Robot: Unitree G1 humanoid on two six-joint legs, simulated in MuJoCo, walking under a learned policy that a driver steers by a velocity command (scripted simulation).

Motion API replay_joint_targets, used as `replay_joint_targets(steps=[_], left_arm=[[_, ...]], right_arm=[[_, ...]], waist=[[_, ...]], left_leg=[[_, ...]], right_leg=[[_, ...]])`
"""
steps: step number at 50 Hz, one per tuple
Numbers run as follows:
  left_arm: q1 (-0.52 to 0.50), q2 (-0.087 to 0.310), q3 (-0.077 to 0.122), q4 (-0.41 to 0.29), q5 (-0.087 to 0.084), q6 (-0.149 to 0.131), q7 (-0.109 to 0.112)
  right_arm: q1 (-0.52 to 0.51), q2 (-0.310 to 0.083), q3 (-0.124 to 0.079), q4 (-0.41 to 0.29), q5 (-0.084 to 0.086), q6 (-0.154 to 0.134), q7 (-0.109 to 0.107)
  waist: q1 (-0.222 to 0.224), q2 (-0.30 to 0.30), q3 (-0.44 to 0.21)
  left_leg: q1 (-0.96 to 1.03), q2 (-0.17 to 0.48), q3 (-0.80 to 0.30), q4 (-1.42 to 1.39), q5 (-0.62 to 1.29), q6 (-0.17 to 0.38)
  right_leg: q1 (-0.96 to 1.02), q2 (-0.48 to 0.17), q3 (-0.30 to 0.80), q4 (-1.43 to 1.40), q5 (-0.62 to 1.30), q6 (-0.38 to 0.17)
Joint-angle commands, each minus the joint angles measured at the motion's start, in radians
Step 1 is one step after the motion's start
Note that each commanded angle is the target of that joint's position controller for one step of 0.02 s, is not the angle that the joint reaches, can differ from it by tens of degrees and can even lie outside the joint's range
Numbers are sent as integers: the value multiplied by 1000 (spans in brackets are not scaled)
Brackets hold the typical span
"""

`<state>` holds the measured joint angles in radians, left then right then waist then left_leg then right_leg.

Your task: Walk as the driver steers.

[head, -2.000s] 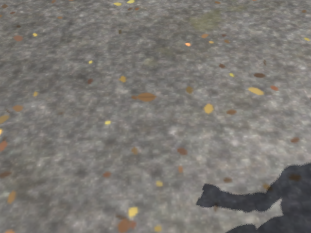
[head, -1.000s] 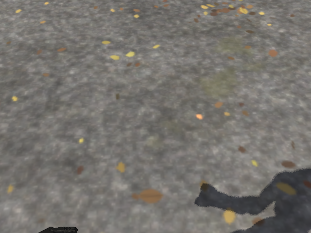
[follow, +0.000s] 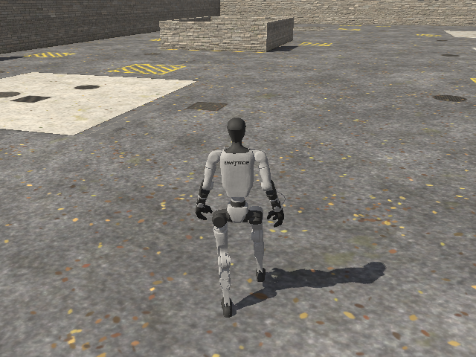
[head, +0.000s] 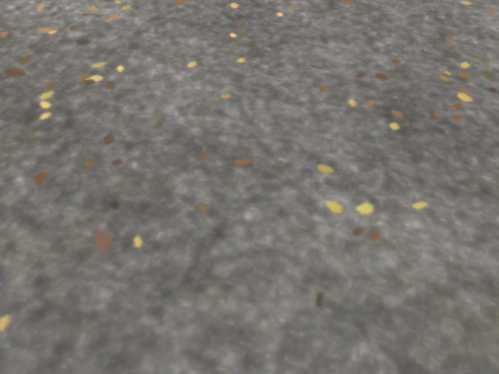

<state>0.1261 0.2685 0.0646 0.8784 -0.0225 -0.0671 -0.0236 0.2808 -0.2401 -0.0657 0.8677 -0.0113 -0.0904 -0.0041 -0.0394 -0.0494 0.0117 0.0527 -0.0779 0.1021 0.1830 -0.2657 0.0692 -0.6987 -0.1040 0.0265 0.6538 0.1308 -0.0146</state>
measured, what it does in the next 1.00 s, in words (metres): walks ahead, turning right: right foot, then left foot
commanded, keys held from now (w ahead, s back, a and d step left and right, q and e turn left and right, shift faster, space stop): w+e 0.64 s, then w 0.32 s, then no key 0.04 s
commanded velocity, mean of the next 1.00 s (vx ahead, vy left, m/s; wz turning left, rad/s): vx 0.50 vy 0.00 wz -0.43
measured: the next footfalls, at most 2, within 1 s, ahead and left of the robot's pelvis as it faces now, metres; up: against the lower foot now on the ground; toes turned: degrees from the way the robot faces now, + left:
right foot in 0.14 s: +0.27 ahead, -0.12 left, +0.00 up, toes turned -7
left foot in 0.60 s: +0.58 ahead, +0.02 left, +0.00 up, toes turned -25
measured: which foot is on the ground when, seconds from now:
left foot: down 0.00-0.16, up 0.18-0.58, down 0.60-1.00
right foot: up 0.00-0.12, down 0.14-0.62, up 0.64-1.00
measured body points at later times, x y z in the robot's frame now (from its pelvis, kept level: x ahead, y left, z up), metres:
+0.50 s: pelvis +0.30 -0.05 +0.00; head +0.34 -0.07 +0.45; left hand +0.45 +0.21 -0.11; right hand +0.44 -0.35 -0.08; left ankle +0.53 +0.08 -0.69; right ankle +0.23 -0.12 -0.74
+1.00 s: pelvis +0.57 -0.11 +0.00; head +0.60 -0.12 +0.45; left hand +0.88 -0.02 -0.08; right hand +0.43 -0.36 -0.12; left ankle +0.55 +0.03 -0.74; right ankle +0.63 -0.32 -0.70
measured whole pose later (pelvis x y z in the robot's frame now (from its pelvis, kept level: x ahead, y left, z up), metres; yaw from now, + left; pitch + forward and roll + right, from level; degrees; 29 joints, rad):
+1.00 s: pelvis +0.57 -0.11 +0.00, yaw -28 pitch +3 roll +2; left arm 0.09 0.27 0.04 0.65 -0.01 -0.06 -0.03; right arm 0.39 -0.28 -0.06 0.86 0.02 -0.08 0.01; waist -0.11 -0.04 0.01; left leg -0.05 -0.01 0.06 0.28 -0.27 0.01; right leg -0.61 -0.08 0.03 0.64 -0.07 -0.01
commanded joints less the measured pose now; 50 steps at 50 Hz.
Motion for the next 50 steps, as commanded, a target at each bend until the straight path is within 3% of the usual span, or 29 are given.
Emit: replay_joint_targets(steps=[1,3,5,6,7,8,9,10,11,12,13,14,17,22,25,27,29,30,31,32,33,34,35,36,38,42,45,48,50], left_arm=[[-166,47,-3,-115,-1,-21,-23],[-165,55,-1,-136,0,-23,-40],[-94,95,18,-140,2,-16,-47],[9,133,36,-123,2,-11,-46],[165,186,64,-93,1,-9,-35],[297,272,86,-78,4,3,-12],[261,286,84,-99,-5,-3,-15],[278,218,63,-98,0,-1,-14],[239,170,53,-108,2,-4,-9],[173,153,46,-121,4,-9,-11],[120,120,36,-136,6,-12,-7],[94,116,31,-154,17,-11,-2],[89,151,40,-172,14,-11,13],[154,182,53,-174,-1,7,34],[207,173,52,-164,-6,21,36],[215,165,51,-168,-4,27,39],[189,156,49,-181,1,30,40],[181,121,36,-193,6,26,38],[188,62,14,-214,22,21,35],[325,22,0,-250,-9,9,35],[326,125,15,-215,-18,8,37],[227,166,26,-222,-11,12,35],[166,153,24,-233,1,14,35],[128,139,26,-248,11,10,33],[141,106,23,-251,0,13,24],[79,59,2,-276,15,14,16],[-5,39,-12,-288,13,2,5],[-88,48,-13,-307,5,-5,-4],[-122,57,-9,-323,8,-10,-10]], right_arm=[[50,-157,-39,-15,6,5,-10],[41,-171,-42,-16,11,23,-18],[15,-204,-50,-29,14,39,-32],[3,-217,-51,-34,13,48,-38],[-20,-220,-48,-43,17,51,-44],[8,-174,-28,-65,-6,37,-42],[92,-54,9,-97,-10,2,-16],[-6,-149,-8,-109,28,-41,5],[-85,-169,-10,-137,57,-60,15],[-112,-154,-8,-141,45,-67,11],[-122,-169,-19,-138,16,-61,2],[-103,-167,-23,-140,8,-48,1],[-86,-135,-18,-154,-3,-17,-8],[-260,-92,3,-209,1,-19,-2],[-314,-116,-3,-236,18,-28,10],[-304,-146,-15,-241,21,-38,18],[-216,-169,-29,-222,22,-50,20],[-118,-200,-44,-205,10,-56,14],[37,-260,-59,-193,-6,-58,5],[111,-332,-76,-156,-16,-42,11],[95,-239,-57,-170,9,-38,15],[60,-176,-40,-175,11,-31,12],[21,-162,-31,-175,1,-24,14],[-9,-147,-25,-167,-5,-20,15],[-28,-121,-14,-157,-6,-24,16],[-12,-171,-28,-126,15,-28,15],[3,-197,-33,-108,23,-15,11],[57,-216,-35,-80,34,-4,13],[77,-220,-34,-60,35,11,12]], waist=[[-48,93,80],[-29,108,65],[24,160,-9],[82,171,-70],[171,140,-148],[194,-26,-265],[95,-229,-377],[165,-101,-379],[164,-45,-247],[112,71,-133],[78,87,-87],[47,60,-64],[19,28,-36],[92,-18,-27],[115,-39,-33],[100,-55,-39],[41,-81,-55],[-10,-70,-118],[-69,48,-256],[2,407,-347],[-24,304,-287],[-52,199,-168],[-41,125,-98],[-23,118,-45],[17,160,-24],[24,134,-15],[-3,126,-5],[-37,132,10],[-37,141,22]], left_leg=[[29,308,-15,-25,454,89],[96,331,7,54,666,75],[129,335,33,206,1034,51],[109,325,47,353,1138,33],[-7,288,70,575,1063,0],[-267,220,77,904,608,-40],[-691,-21,-81,1247,-287,-104],[-807,42,-243,1288,-272,-66],[-854,92,-227,1236,-198,-44],[-825,136,-211,1126,-138,-41],[-760,166,-201,1032,-107,-51],[-699,177,-201,1003,-92,-62],[-659,186,-167,842,-45,-113],[-550,109,-130,451,318,-146],[-529,82,-154,351,332,-137],[-511,78,-174,309,265,-114],[-399,76,-162,263,217,-73],[-235,118,-185,262,210,-36],[17,295,-357,276,151,29],[280,502,-848,168,-77,192],[250,499,-915,130,-286,182],[141,448,-744,121,-272,140],[18,400,-616,110,-143,118],[-76,365,-537,91,-31,121],[-169,316,-423,48,88,121],[-186,323,-317,-11,235,160],[-200,293,-222,-25,271,138],[-178,292,-186,-12,270,119],[-130,306,-183,41,403,99]], right_leg=[[-45,27,-31,-70,-21,-25],[-28,58,-71,-86,-125,-52],[96,122,-133,-66,-244,-89],[230,157,-148,-64,-277,-113],[475,171,-116,-131,-209,-153],[781,-23,179,-118,-170,-227],[1096,-241,766,-266,-314,-446],[1117,-212,745,-335,-400,-396],[1007,-179,588,-342,-385,-349],[826,-137,482,-359,-286,-319],[700,-103,406,-375,-190,-302],[608,-83,374,-399,-131,-306],[472,-51,294,-436,-25,-307],[390,43,194,-405,-105,-219],[457,15,270,-345,-188,-200],[522,-13,343,-282,-228,-186],[531,-9,378,-200,-214,-158],[489,37,344,-81,-184,-125],[367,107,247,201,-328,-82],[16,221,128,511,-743,-26],[-95,138,162,640,-708,-12],[-120,108,145,669,-609,-6],[-87,80,115,648,-542,-4],[-69,60,115,597,-498,-5],[5,32,100,517,-468,-9],[0,4,50,310,-384,11],[61,8,10,115,-228,15],[120,38,-23,-13,-157,14],[140,62,-31,-76,-170,-3]])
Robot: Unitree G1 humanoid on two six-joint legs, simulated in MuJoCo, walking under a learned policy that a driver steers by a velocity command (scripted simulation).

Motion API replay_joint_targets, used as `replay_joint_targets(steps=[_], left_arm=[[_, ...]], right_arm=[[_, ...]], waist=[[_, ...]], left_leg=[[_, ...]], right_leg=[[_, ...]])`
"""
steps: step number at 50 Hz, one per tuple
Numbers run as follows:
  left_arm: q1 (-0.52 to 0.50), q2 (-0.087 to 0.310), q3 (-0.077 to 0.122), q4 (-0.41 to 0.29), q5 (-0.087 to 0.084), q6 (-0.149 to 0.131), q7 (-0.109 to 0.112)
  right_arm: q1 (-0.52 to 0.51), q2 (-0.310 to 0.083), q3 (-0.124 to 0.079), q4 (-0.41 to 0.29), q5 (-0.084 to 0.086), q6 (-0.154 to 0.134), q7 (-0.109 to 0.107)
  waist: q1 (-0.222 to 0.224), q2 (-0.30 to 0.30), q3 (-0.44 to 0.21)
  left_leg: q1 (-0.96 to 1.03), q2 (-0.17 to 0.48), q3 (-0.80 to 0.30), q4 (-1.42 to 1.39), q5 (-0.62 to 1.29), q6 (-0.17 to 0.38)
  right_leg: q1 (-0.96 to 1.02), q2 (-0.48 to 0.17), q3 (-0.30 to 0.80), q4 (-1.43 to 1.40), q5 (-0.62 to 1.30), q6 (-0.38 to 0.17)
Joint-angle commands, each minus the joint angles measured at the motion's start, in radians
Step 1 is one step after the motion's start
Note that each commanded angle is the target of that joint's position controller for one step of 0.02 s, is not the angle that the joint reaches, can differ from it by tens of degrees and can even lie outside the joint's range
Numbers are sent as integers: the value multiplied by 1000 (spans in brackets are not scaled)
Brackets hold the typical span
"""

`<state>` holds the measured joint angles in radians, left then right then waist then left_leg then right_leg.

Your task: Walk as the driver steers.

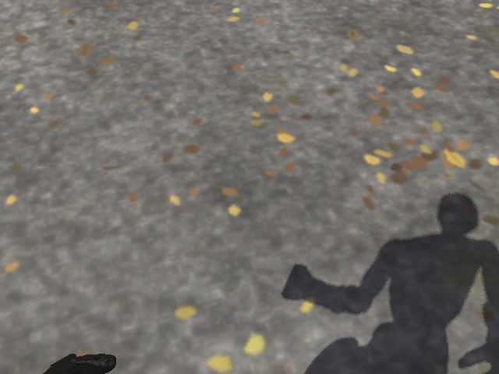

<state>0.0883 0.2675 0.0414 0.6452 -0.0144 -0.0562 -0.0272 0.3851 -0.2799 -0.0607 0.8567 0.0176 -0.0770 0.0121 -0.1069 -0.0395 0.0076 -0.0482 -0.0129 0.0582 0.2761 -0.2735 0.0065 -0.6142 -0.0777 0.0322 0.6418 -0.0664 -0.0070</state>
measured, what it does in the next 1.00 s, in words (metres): walks ahead: right foot, then left foot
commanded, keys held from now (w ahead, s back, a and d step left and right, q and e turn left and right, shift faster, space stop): no key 0.52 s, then w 0.36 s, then w+q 0.12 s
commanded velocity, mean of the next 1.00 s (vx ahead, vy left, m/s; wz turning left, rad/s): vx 0.24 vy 0.00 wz -0.02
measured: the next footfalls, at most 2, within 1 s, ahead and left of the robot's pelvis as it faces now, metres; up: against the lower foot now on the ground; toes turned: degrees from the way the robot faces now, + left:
right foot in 0.08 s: +0.22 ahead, -0.13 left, +0.00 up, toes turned -1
left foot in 0.42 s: +0.22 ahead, +0.11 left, +0.00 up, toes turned +0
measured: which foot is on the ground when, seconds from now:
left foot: down 0.00-0.10, up 0.12-0.40, down 0.42-0.80, up 0.82-1.00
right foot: up 0.00-0.06, down 0.08-1.00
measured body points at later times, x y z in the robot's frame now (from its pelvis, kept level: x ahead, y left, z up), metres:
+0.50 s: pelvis +0.15 -0.03 -0.01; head +0.16 -0.02 +0.44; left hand +0.28 +0.22 -0.13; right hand +0.26 -0.29 -0.12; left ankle +0.18 +0.11 -0.74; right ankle +0.18 -0.13 -0.74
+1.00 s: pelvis +0.30 -0.01 +0.00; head +0.32 -0.02 +0.44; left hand +0.25 +0.24 -0.14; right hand +0.49 -0.25 -0.11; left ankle +0.40 +0.12 -0.68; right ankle +0.18 -0.13 -0.74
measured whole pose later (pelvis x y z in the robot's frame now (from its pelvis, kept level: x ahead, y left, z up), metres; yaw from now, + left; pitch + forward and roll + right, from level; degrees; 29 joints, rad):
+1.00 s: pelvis +0.30 -0.01 +0.00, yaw +1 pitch +3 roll +0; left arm 0.44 0.22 0.04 0.95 0.00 -0.06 0.01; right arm 0.10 -0.25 -0.04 0.79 0.03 -0.08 0.04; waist 0.06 0.01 0.00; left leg -0.67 0.07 0.04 0.93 -0.21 0.02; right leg 0.00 -0.01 -0.03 0.31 -0.35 0.00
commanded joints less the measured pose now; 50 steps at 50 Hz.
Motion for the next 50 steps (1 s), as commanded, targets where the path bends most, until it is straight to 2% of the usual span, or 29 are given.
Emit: replay_joint_targets(steps=[1,3,4,5,6,7,8,9,10,13,16,20,21,22,23,25,26,29,32,36,38,39,40,41,42,44,46,48,50], left_arm=[[-79,66,19,-93,3,-24,-10],[48,102,41,-52,20,-28,-8],[148,147,58,-25,30,-27,0],[275,235,73,-14,55,-20,15],[272,243,65,-11,51,-6,14],[274,185,56,-7,29,7,8],[206,156,45,-6,18,8,6],[142,120,32,-4,17,6,5],[85,96,24,-4,21,5,2],[-7,91,26,12,47,-3,3],[-2,100,29,43,42,3,14],[4,75,14,83,29,21,19],[36,49,4,103,32,21,18],[75,40,1,115,43,20,17],[142,40,4,125,41,22,19],[84,72,11,132,36,35,34],[83,66,11,139,32,41,40],[111,82,22,158,20,47,45],[116,59,24,162,5,18,38],[139,43,28,172,0,-36,18],[195,68,38,201,-5,-50,11],[262,100,50,229,-12,-51,11],[382,163,73,268,-17,-44,13],[474,184,79,281,-8,-40,11],[465,143,59,280,4,-39,13],[441,105,41,270,10,-35,19],[365,74,24,259,11,-18,30],[265,87,22,233,16,-8,43],[271,144,37,238,12,-21,50]], right_arm=[[-26,-185,-39,-42,8,5,-7],[-51,-185,-36,-41,12,14,-15],[-45,-158,-26,-44,3,9,-18],[-29,-92,1,-79,-38,-2,-18],[123,-35,26,-53,-31,-8,-10],[86,-139,-1,-28,-8,-2,-7],[-6,-153,-6,-54,7,6,-9],[-52,-134,-3,-56,-2,18,-18],[-64,-125,-5,-56,-14,36,-27],[-15,-69,5,-36,-20,71,-42],[-64,-62,11,-36,-27,78,-46],[-120,-71,7,-38,-39,87,-41],[-140,-86,6,-49,-50,87,-41],[-160,-132,0,-67,-49,84,-46],[-206,-183,-15,-61,-35,86,-50],[-219,-86,4,-51,-38,77,-40],[-226,-76,8,-45,-40,70,-38],[-173,-101,-2,-18,-18,59,-39],[-151,-100,-4,-18,-6,40,-40],[-124,-123,-15,-17,8,7,-28],[-159,-110,-15,-38,12,-2,-22],[-203,-90,-11,-59,8,-11,-19],[-256,-64,-4,-86,-3,-27,-16],[-305,-55,1,-105,-6,-39,-15],[-340,-76,-7,-122,13,-43,-9],[-380,-29,9,-143,28,-42,8],[-365,-17,11,-141,22,-32,21],[-364,6,25,-143,10,-21,38],[-396,12,29,-155,4,-10,43]], waist=[[42,141,15],[122,136,-69],[167,115,-136],[193,-51,-288],[140,-250,-433],[179,-131,-423],[166,-98,-279],[141,-35,-205],[107,-25,-154],[36,-83,-137],[57,-87,-158],[57,-57,-96],[62,-29,-64],[94,41,-35],[157,172,-13],[117,163,14],[118,157,13],[104,130,2],[98,126,65],[112,165,35],[135,98,4],[157,9,-22],[202,-137,-56],[258,-246,-44],[238,-140,12],[215,-25,51],[170,-28,81],[143,-42,91],[149,-64,63]], left_leg=[[-2,244,-135,-9,486,145],[-2,201,-93,151,685,96],[-69,151,-56,292,654,54],[-292,76,-13,597,257,-8],[-511,-15,-83,881,-416,-56],[-542,23,-161,960,-412,-58],[-612,56,-131,964,-365,-57],[-604,89,-116,912,-300,-61],[-543,115,-121,844,-250,-67],[-307,108,-95,657,-149,-85],[-222,95,-86,478,-12,-76],[-94,72,-69,253,138,-36],[-68,100,-105,189,194,-19],[-67,162,-168,151,261,9],[-151,170,-168,155,100,44],[-283,123,-150,106,-92,21],[-282,112,-138,111,-40,3],[-257,89,-124,147,-234,30],[-269,127,-194,135,-356,88],[-185,218,-336,140,-175,154],[-212,176,-268,237,20,131],[-307,98,-149,372,124,84],[-512,12,-18,598,205,21],[-773,-19,-36,824,-183,-4],[-939,29,-93,969,-331,15],[-1079,103,-108,1022,-258,46],[-989,145,-98,878,-126,41],[-746,123,-43,638,84,17],[-506,72,8,458,246,9]], right_leg=[[83,47,-39,-94,16,-25],[297,96,-72,-187,104,-64],[476,64,-46,-196,263,-93],[784,-170,189,-104,673,-179],[970,-376,475,-129,784,-355],[888,-320,454,-173,639,-334],[783,-269,340,-196,576,-297],[661,-221,273,-228,526,-268],[533,-192,222,-265,477,-248],[299,-136,103,-334,453,-240],[292,-128,80,-347,326,-232],[225,-82,90,-351,-180,-160],[204,-50,86,-339,-285,-112],[190,0,63,-292,-368,-66],[221,61,3,-277,-343,-34],[342,67,-25,-226,-237,-17],[358,58,-20,-218,-202,-24],[311,82,-43,-173,-415,-52],[225,74,-30,-135,-504,-84],[202,76,-39,-52,-366,-105],[295,53,4,-91,-246,-128],[432,13,85,-145,-138,-150],[661,-83,267,-221,-22,-206],[827,-247,515,-326,136,-307],[872,-308,552,-305,171,-337],[893,-293,438,-318,149,-294],[770,-238,279,-406,119,-220],[563,-138,86,-476,91,-166],[449,-97,-24,-532,69,-139]])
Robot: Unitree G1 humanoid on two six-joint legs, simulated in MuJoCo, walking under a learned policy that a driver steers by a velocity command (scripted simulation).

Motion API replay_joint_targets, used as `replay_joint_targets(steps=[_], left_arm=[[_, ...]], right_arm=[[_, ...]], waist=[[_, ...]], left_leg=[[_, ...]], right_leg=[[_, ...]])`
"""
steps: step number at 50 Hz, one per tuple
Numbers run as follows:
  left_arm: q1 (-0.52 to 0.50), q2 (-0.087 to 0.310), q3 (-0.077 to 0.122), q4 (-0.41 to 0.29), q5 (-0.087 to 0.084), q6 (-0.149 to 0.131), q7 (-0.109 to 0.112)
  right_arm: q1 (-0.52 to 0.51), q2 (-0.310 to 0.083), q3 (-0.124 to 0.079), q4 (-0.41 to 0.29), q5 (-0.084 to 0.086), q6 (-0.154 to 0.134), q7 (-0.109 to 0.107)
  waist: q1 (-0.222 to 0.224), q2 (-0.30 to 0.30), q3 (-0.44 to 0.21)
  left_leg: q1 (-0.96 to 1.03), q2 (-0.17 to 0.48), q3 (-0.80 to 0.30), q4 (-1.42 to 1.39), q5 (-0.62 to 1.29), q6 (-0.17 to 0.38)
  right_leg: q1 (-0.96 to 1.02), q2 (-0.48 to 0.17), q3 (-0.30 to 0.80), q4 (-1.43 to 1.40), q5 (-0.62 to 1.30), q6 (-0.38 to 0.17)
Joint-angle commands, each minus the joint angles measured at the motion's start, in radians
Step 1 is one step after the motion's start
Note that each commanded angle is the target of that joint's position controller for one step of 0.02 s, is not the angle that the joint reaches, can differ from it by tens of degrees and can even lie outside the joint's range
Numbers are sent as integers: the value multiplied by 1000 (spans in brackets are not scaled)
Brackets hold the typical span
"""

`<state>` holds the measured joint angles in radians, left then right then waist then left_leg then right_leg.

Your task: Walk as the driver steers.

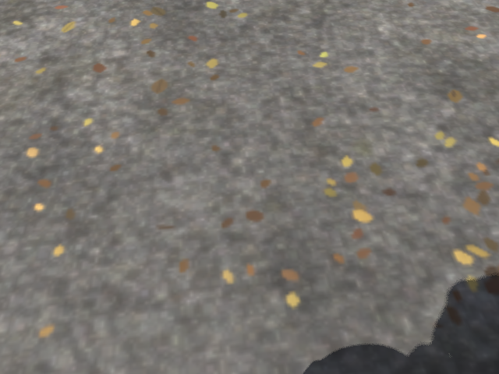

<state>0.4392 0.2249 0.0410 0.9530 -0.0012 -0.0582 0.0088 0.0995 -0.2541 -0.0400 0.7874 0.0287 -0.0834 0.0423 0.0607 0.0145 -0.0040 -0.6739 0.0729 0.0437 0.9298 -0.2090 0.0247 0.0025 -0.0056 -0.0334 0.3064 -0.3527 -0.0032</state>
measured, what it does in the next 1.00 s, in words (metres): walks ahead, turning left: left foot, then right foot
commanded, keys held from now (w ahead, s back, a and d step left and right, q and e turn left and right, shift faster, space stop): w+q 0.46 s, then q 0.02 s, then no key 0.52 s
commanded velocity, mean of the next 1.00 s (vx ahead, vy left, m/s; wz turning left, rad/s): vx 0.32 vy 0.00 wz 0.33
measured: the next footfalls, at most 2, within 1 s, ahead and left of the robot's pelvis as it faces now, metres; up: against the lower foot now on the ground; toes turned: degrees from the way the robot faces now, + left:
left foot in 0.16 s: +0.26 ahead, +0.14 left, +0.00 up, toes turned +6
right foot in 0.66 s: +0.56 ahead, +0.03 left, +0.00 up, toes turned +21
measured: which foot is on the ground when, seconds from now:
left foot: up 0.00-0.14, down 0.16-0.68, up 0.70-0.96, down 0.98-1.00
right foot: down 0.00-0.16, up 0.18-0.64, down 0.66-1.00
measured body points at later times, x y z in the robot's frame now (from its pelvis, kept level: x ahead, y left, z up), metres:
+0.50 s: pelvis +0.25 +0.08 +0.01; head +0.27 +0.11 +0.46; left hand +0.39 +0.39 -0.08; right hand +0.36 -0.18 -0.10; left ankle +0.22 +0.14 -0.74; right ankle +0.49 -0.07 -0.67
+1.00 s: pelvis +0.43 +0.10 -0.01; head +0.44 +0.11 +0.44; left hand +0.46 +0.37 -0.13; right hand +0.63 -0.11 -0.12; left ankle +0.39 +0.24 -0.74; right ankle +0.53 +0.01 -0.74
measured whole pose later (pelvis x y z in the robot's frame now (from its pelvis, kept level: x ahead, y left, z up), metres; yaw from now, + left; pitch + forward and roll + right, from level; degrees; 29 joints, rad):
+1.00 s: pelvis +0.43 +0.10 -0.01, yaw +21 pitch +0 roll -1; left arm 0.15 0.22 0.02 0.84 0.02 -0.03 -0.01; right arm 0.22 -0.26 -0.04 0.77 -0.02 0.04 -0.04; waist 0.01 0.01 0.04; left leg -0.29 0.04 -0.08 0.56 -0.26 -0.03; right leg -0.33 0.04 -0.01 0.49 -0.16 -0.02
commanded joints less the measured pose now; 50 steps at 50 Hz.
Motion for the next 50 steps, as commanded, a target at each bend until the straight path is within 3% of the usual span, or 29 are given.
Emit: replay_joint_targets(steps=[1,3,5,7,8,9,10,11,12,13,15,19,23,28,32,33,34,35,36,37,38,39,40,41,43,46,48,49,50], left_arm=[[-57,210,45,-57,-6,-27,13],[-53,215,53,-43,-19,-31,9],[-65,222,61,-42,-18,-21,11],[-69,212,58,-55,-3,-1,19],[-56,180,45,-84,20,1,25],[58,25,-2,-123,26,-27,8],[-53,134,20,-128,-15,-63,-6],[-144,186,34,-160,-47,-82,-11],[-184,184,32,-170,-34,-92,-3],[-192,183,39,-166,-11,-90,6],[-165,178,46,-169,3,-64,11],[-266,154,46,-213,21,-35,20],[-402,129,39,-257,19,-48,10],[-505,111,25,-298,16,-65,-19],[-440,151,36,-289,23,-78,-31],[-365,168,40,-273,34,-87,-26],[-249,227,49,-263,55,-92,-20],[-178,252,56,-241,54,-71,-16],[-148,180,44,-228,7,-52,-22],[-201,150,34,-243,-2,-38,-22],[-267,127,21,-251,10,-24,-20],[-328,102,7,-254,15,-14,-21],[-370,99,2,-249,23,-6,-22],[-395,114,8,-242,29,1,-25],[-393,132,16,-227,30,8,-22],[-377,141,17,-206,12,17,-16],[-357,110,3,-189,7,20,-18],[-336,91,-6,-177,16,17,-22],[-302,106,0,-177,22,17,-25]], right_arm=[[-120,-30,4,-95,-5,4,11],[-131,-65,-7,-111,-2,16,7],[-77,-100,-28,-108,-8,21,8],[169,-164,-75,-35,-4,35,3],[310,-244,-103,-12,-1,44,-13],[295,-319,-101,-19,-3,35,-6],[293,-232,-81,-30,-2,26,-5],[238,-200,-71,-33,-14,15,-8],[168,-185,-66,-54,-19,7,-8],[109,-168,-60,-70,-30,4,-8],[61,-142,-52,-94,-41,2,-13],[133,-167,-59,-83,-24,-4,-37],[210,-179,-63,-65,-13,8,-57],[290,-161,-59,-28,-12,40,-71],[277,-144,-54,-40,-22,61,-83],[248,-134,-48,-53,-21,59,-81],[232,-99,-33,-83,-37,50,-78],[431,-53,-18,-54,-25,45,-73],[473,-140,-27,-38,-21,46,-66],[364,-191,-45,-47,-10,60,-67],[279,-183,-46,-61,-11,78,-75],[234,-168,-47,-73,-21,97,-80],[236,-139,-43,-74,-23,113,-82],[255,-100,-33,-66,-23,122,-84],[266,-58,-19,-52,-31,116,-86],[264,-71,-23,-33,-33,112,-81],[223,-83,-24,-42,-51,115,-77],[192,-115,-28,-65,-63,116,-80],[156,-180,-42,-68,-53,118,-84]], waist=[[-17,-119,73],[-30,-115,85],[-72,-125,33],[-189,-99,-95],[-229,52,-170],[-110,300,-306],[-171,182,-290],[-160,138,-136],[-126,27,-81],[-85,-3,-46],[-30,40,-39],[-52,31,21],[-104,45,20],[-146,68,6],[-105,98,-45],[-58,93,-88],[-15,24,-224],[-60,-235,-379],[-48,-215,-442],[-23,-134,-312],[-31,-71,-226],[-52,-56,-138],[-88,-92,-91],[-105,-132,-63],[-100,-170,-85],[-106,-143,-138],[-107,-116,-101],[-94,-75,-75],[-40,30,-21]], left_leg=[[162,-27,21,-233,208,-3],[164,-37,5,-305,208,32],[239,-74,28,-321,166,75],[549,-145,57,-318,111,122],[800,-3,-187,-333,63,175],[1031,242,-800,-559,-259,369],[1003,245,-910,-697,-409,341],[876,221,-773,-702,-361,290],[725,183,-660,-702,-238,263],[588,142,-560,-705,-123,245],[460,90,-474,-745,-67,239],[375,63,-398,-785,-25,252],[408,31,-359,-747,45,207],[479,14,-328,-603,317,158],[625,32,-400,-417,498,131],[610,-10,-376,-325,552,98],[478,-60,-335,-121,389,56],[196,-205,-253,197,-322,-29],[118,-161,-273,304,-507,-49],[68,-129,-263,369,-450,-74],[65,-100,-223,347,-391,-88],[88,-71,-206,273,-356,-96],[165,-39,-185,160,-330,-98],[252,-44,-138,47,-308,-102],[366,-54,-94,-117,-263,-104],[498,-57,-75,-329,-29,-80],[583,-48,-89,-454,73,-43],[602,17,-162,-482,91,-12],[498,36,-187,-478,-52,26]], right_leg=[[-152,-195,34,-215,364,-143],[-60,-232,-1,-180,479,-125],[24,-251,-46,-48,763,-93],[-47,-199,-104,294,911,-48],[-283,-146,-125,632,609,-9],[-628,57,-4,980,-195,38],[-735,26,149,1084,-187,12],[-804,-19,134,1073,-92,-17],[-754,-68,132,1006,-1,-32],[-684,-99,133,925,49,-32],[-587,-126,144,842,88,-27],[-643,-108,120,639,232,33],[-635,-63,125,393,442,62],[-529,5,86,221,508,45],[-450,30,80,112,398,-12],[-317,4,75,45,549,-46],[-38,-152,197,138,916,-118],[314,-403,478,215,1213,-335],[320,-448,599,190,975,-363],[205,-386,529,147,777,-316],[81,-331,455,106,632,-268],[-62,-288,395,62,539,-247],[-184,-241,338,21,461,-219],[-279,-190,271,-8,441,-200],[-316,-159,207,-10,506,-207],[-300,-173,203,8,368,-204],[-372,-135,195,1,83,-133],[-417,-107,181,16,-61,-77],[-407,-37,117,32,-105,-33]])
Velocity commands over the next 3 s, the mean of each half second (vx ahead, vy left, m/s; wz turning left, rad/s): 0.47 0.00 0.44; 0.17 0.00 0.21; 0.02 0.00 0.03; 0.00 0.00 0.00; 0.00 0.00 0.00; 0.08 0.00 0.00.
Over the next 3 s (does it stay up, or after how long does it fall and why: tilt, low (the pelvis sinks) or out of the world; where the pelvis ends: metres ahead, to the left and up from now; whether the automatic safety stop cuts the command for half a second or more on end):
stays up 0.50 0.13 -0.01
